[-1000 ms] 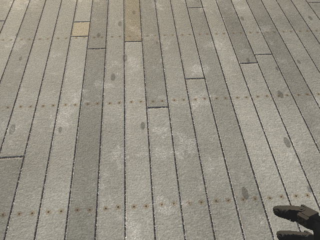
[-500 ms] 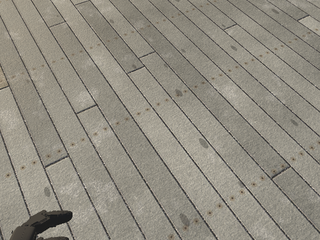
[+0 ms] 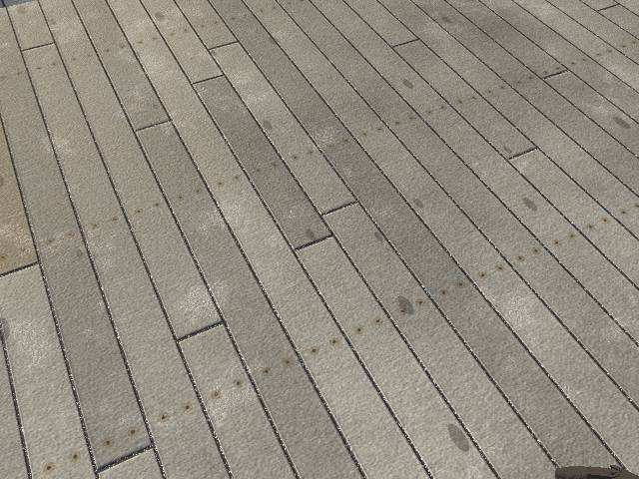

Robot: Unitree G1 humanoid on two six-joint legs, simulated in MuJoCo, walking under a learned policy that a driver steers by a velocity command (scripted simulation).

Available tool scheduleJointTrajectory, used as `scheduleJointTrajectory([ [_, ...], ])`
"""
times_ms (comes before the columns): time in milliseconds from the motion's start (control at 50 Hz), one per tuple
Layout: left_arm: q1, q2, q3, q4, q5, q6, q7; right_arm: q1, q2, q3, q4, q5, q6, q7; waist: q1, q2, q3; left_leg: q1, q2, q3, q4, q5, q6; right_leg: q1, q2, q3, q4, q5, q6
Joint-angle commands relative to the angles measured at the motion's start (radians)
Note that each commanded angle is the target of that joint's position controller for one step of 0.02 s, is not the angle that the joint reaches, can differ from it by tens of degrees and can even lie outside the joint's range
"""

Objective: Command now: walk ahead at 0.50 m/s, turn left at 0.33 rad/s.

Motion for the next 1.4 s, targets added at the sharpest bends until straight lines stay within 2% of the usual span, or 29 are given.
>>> scheduleJointTrajectory([
  [20, 0.062, 0.072, 0.004, -0.111, 0.018, -0.021, 0.012, 0.306, -0.303, -0.103, -0.019, -0.013, -0.003, -0.014, -0.128, 0.151, -0.317, 0.75, 0.244, -0.481, -0.023, -0.062, 0.241, -0.497, -0.062, -0.055, 0.722, 0.604, 0.017],
  [40, 0.058, 0.053, -0.009, -0.103, 0.021, -0.046, 0.002, 0.343, -0.247, -0.091, -0.003, 0.008, -0.001, -0.01, -0.138, 0.24, -0.376, 0.882, 0.336, -0.815, -0.185, -0.198, 0.312, -0.717, 0.04, 0.056, 0.892, -0.077, 0.038],
  [60, -0.024, 0.125, 0.006, -0.122, -0.013, -0.066, -0.014, 0.312, -0.184, -0.071, -0.011, 0.01, 0.003, -0.015, -0.159, 0.153, -0.265, 0.824, 0.314, -0.73, -0.21, -0.307, 0.257, -0.818, -0.027, 0.124, 0.95, -0.043, 0.022],
  [80, -0.101, 0.126, 0.004, -0.145, -0.025, -0.079, -0.02, 0.258, -0.172, -0.069, -0.025, 0.002, 0.007, -0.02, -0.15, 0.066, -0.158, 0.693, 0.279, -0.614, -0.225, -0.275, 0.224, -0.833, -0.069, 0.105, 0.908, 0.033, 0.011],
  [100, -0.149, 0.116, 0.004, -0.155, -0.004, -0.085, -0.017, 0.211, -0.157, -0.062, -0.034, -0.003, 0.013, -0.021, -0.124, -0.022, -0.069, 0.557, 0.239, -0.523, -0.25, -0.184, 0.2, -0.815, -0.1, 0.085, 0.817, 0.086, 0.01],
  [120, -0.16, 0.121, 0.01, -0.159, 0.021, -0.085, -0.013, 0.2, -0.146, -0.057, -0.04, -0.01, 0.01, -0.021, -0.102, -0.005, -0.033, 0.46, 0.206, -0.452, -0.251, 0.04, 0.187, -0.748, -0.121, 0.08, 0.744, 0.119, 0.016],
  [180, -0.096, 0.084, 0.007, -0.151, 0.023, -0.059, -0.005, 0.153, -0.161, -0.06, -0.054, -0.012, 0.012, -0.034, -0.037, 0.065, -0.053, 0.348, 0.175, -0.404, -0.301, 0.095, 0.211, -0.675, -0.127, 0.064, 0.655, 0.168, 0.06],
  [300, -0.308, 0.031, -0.014, -0.193, 0.019, -0.062, -0.007, 0.233, -0.188, -0.073, -0.012, 0.007, 0.027, -0.067, -0.113, 0.05, -0.007, 0.24, 0.083, -0.294, -0.292, 0.072, 0.14, -0.587, -0.066, 0.04, 0.244, 0.503, 0.11],
  [400, -0.391, 0.065, 0.001, -0.213, 0.0, -0.08, -0.023, 0.291, -0.176, -0.074, 0.018, 0.016, 0.048, -0.077, -0.127, 0.076, -0.009, 0.347, 0.121, -0.413, -0.207, -0.005, 0.112, -0.524, -0.031, 0.08, 0.094, 0.495, 0.082],
  [460, -0.278, 0.106, 0.026, -0.185, -0.003, -0.091, -0.018, 0.257, -0.165, -0.076, 0.01, 0.012, 0.058, -0.077, -0.054, 0.108, -0.039, 0.369, 0.118, -0.456, -0.095, 0.059, 0.077, -0.361, -0.039, 0.066, 0.029, 0.417, 0.027],
  [480, -0.178, 0.136, 0.04, -0.17, 0.009, -0.095, -0.011, 0.247, -0.126, -0.061, -0.002, 0.006, 0.056, -0.072, -0.002, 0.083, -0.127, 0.323, 0.068, -0.41, 0.053, 0.082, 0.047, -0.171, -0.099, 0.098, 0.028, 0.409, -0.017],
  [500, -0.026, 0.19, 0.055, -0.158, 0.017, -0.091, -0.001, 0.266, -0.067, -0.04, -0.021, -0.015, 0.053, -0.07, 0.047, -0.042, -0.275, 0.185, -0.008, -0.312, 0.333, -0.138, 0.01, 0.093, -0.277, 0.278, 0.049, 0.352, -0.079],
  [520, 0.024, 0.239, 0.068, -0.118, 0.018, -0.075, -0.01, 0.399, -0.036, -0.027, -0.048, 0.02, 0.045, -0.069, -0.023, -0.371, -0.345, -0.157, -0.108, -0.207, 0.603, -0.56, -0.039, 0.323, -0.467, 0.725, -0.04, 0.12, -0.23],
  [540, -0.015, 0.137, 0.049, -0.14, -0.002, -0.071, -0.014, 0.379, -0.144, -0.047, -0.014, 0.027, 0.046, -0.073, -0.003, -0.227, -0.244, -0.255, -0.015, -0.222, 0.715, -0.51, -0.053, 0.246, -0.458, 0.735, -0.079, -0.062, -0.202],
  [560, -0.052, 0.087, 0.035, -0.145, -0.002, -0.065, -0.01, 0.272, -0.185, -0.061, -0.025, 0.019, 0.052, -0.072, 0.022, -0.134, -0.121, -0.274, 0.012, -0.195, 0.735, -0.414, -0.062, 0.127, -0.411, 0.569, -0.092, -0.01, -0.16],
  [580, -0.093, 0.076, 0.028, -0.146, 0.007, -0.062, -0.01, 0.226, -0.171, -0.062, -0.033, 0.01, 0.056, -0.073, 0.006, -0.071, -0.058, -0.245, 0.043, -0.168, 0.72, -0.345, -0.073, 0.018, -0.369, 0.451, -0.115, 0.126, -0.142],
  [660, -0.129, 0.054, 0.023, -0.108, 0.011, -0.068, -0.009, 0.194, -0.098, -0.057, -0.061, 0.016, 0.066, -0.054, -0.036, -0.128, 0.008, -0.185, 0.109, -0.124, 0.628, -0.254, -0.089, -0.148, -0.296, 0.208, -0.204, 0.345, -0.149],
  [760, -0.097, 0.098, 0.035, -0.053, 0.007, -0.07, -0.014, 0.098, -0.05, -0.036, -0.097, 0.001, 0.058, -0.045, -0.02, -0.066, 0.022, -0.192, 0.115, -0.11, 0.389, -0.085, -0.099, -0.153, -0.282, 0.058, -0.246, 0.508, -0.173],
  [820, -0.064, 0.124, 0.033, -0.017, -0.019, -0.058, -0.02, -0.01, -0.026, -0.02, -0.121, -0.006, 0.033, -0.028, 0.002, -0.069, 0.046, -0.121, 0.091, -0.037, 0.179, 0.029, -0.082, -0.158, -0.254, 0.012, -0.242, 0.563, -0.162],
  [900, 0.012, 0.162, 0.041, 0.03, -0.033, -0.035, -0.019, -0.109, -0.061, -0.029, -0.154, 0.004, 0.013, -0.011, 0.012, -0.082, 0.06, -0.074, 0.057, -0.028, 0.036, -0.004, -0.062, -0.065, -0.304, 0.063, -0.194, 0.609, -0.147],
  [940, 0.008, 0.181, 0.044, 0.042, -0.035, -0.024, -0.012, -0.047, -0.1, -0.047, -0.142, 0.003, 0.007, -0.012, -0.046, -0.107, 0.019, 0.06, 0.029, -0.019, -0.021, -0.041, -0.035, -0.047, -0.31, 0.072, -0.107, 0.73, -0.119],
  [980, -0.006, 0.136, 0.023, 0.035, -0.024, -0.025, -0.007, 0.214, -0.188, -0.091, -0.07, -0.013, 0.01, -0.033, -0.187, -0.086, -0.165, 0.499, 0.059, -0.037, -0.03, 0.019, 0.022, -0.206, -0.219, 0.004, 0.213, 0.755, -0.055],
  [1000, 0.062, 0.023, -0.013, -0.005, -0.003, -0.037, -0.012, 0.345, -0.288, -0.113, -0.06, -0.045, 0.019, -0.049, -0.193, 0.12, -0.354, 0.909, 0.346, -0.392, -0.005, -0.02, 0.14, -0.567, -0.101, -0.052, 0.6, 0.341, 0.017],
  [1020, 0.1, 0.018, -0.02, 0.007, -0.019, -0.049, -0.014, 0.36, -0.251, -0.103, -0.054, -0.036, 0.027, -0.048, -0.187, 0.233, -0.47, 0.939, 0.452, -0.687, -0.147, -0.172, 0.219, -0.711, -0.036, 0.064, 0.803, -0.135, 0.029],
  [1040, 0.033, 0.118, 0.013, 0.001, -0.047, -0.049, -0.015, 0.307, -0.18, -0.08, -0.05, -0.027, 0.027, -0.046, -0.188, 0.146, -0.301, 0.812, 0.408, -0.575, -0.184, -0.257, 0.176, -0.797, -0.089, 0.103, 0.883, -0.094, 0.023],
  [1100, -0.04, 0.087, 0.02, -0.017, -0.024, -0.026, -0.005, 0.147, -0.087, -0.052, -0.032, -0.019, 0.007, -0.038, -0.093, 0.118, -0.059, 0.46, 0.297, -0.272, -0.297, -0.153, 0.12, -0.737, -0.184, 0.067, 0.788, 0.11, 0.028],
  [1180, -0.032, 0.025, 0.015, -0.018, -0.026, 0.019, 0.0, 0.078, -0.08, -0.063, 0.004, -0.032, -0.024, -0.041, -0.036, 0.075, 0.012, 0.318, 0.278, -0.095, -0.405, -0.035, 0.123, -0.683, -0.197, 0.076, 0.725, 0.225, 0.057],
  [1260, -0.145, 0.007, 0.006, -0.059, -0.018, 0.011, -0.021, 0.107, -0.126, -0.081, 0.045, -0.03, -0.024, -0.056, -0.062, 0.041, 0.044, 0.354, 0.262, 0.049, -0.413, 0.062, 0.105, -0.696, -0.19, 0.055, 0.482, 0.433, 0.052],
  [1400, -0.315, 0.027, 0.006, -0.145, -0.014, 0.018, -0.058, 0.175, -0.191, -0.107, 0.102, 0.009, 0.011, -0.063, -0.105, 0.021, 0.091, 0.533, 0.318, 0.147, -0.351, 0.116, 0.062, -0.701, -0.158, -0.029, 0.266, 0.385, -0.021],
])
Velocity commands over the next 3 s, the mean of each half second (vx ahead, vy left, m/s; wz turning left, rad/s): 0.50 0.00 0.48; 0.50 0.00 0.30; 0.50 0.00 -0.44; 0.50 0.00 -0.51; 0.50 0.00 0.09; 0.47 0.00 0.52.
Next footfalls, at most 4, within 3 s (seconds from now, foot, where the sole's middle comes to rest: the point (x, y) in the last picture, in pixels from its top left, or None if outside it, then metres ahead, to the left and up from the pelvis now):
0.48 right None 0.46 -0.06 -0.76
0.98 left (211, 407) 0.61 0.30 -0.76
1.48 right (307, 284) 0.94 0.12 -0.76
1.98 left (242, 197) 1.23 0.32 -0.76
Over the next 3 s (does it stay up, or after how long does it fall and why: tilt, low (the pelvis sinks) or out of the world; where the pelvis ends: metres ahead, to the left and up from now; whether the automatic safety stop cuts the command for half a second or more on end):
stays up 1.57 0.23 -0.01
